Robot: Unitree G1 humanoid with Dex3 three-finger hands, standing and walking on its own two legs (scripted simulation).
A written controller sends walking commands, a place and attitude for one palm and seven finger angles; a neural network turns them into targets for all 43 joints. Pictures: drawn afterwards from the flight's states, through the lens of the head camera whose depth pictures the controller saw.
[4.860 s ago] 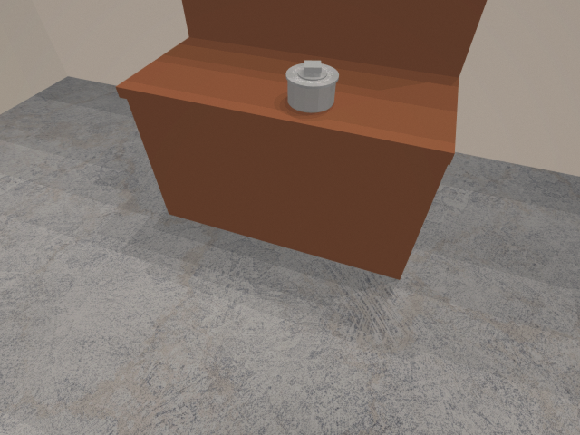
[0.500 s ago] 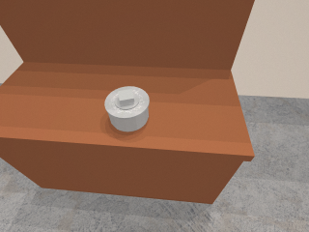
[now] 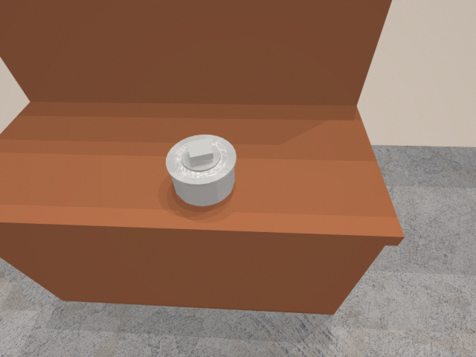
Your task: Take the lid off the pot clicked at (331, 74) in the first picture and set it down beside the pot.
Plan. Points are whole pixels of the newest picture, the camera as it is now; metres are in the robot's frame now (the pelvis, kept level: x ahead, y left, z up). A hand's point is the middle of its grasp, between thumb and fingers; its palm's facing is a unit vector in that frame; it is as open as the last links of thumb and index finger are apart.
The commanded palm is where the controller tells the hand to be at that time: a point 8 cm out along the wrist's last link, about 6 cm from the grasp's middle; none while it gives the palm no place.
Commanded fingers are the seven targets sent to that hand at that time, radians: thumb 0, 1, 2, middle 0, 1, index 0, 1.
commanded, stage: come to a stop and stand still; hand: left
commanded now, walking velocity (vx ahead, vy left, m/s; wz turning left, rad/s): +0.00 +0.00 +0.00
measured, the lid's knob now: (199, 150) +0.54 +0.12 +0.02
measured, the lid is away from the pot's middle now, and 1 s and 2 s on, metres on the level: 0.00 0.00 0.00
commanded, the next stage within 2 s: look again from close up in 1.08 s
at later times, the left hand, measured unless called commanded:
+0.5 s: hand out of the picture +0.00 +0.14 -0.16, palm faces +0.01 -0.98 -0.22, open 7.3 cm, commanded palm none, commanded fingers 0.00 0.90 0.90 -0.20 -0.30 -0.20 -0.30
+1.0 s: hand out of the picture -0.03 +0.12 -0.17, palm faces +0.02 -0.98 -0.19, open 7.3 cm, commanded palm none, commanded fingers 0.00 0.90 0.90 -0.20 -0.30 -0.20 -0.30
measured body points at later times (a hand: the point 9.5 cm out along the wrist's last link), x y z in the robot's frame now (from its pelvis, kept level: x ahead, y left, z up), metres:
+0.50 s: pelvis -0.01 -0.04 +0.01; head +0.02 -0.05 +0.45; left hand +0.00 +0.19 -0.15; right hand +0.00 -0.25 -0.16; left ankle -0.06 +0.09 -0.73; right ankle -0.02 -0.16 -0.73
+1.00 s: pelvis -0.02 -0.04 +0.01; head +0.00 -0.05 +0.46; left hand -0.03 +0.17 -0.15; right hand -0.04 -0.25 -0.16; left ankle -0.06 +0.09 -0.73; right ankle -0.02 -0.16 -0.73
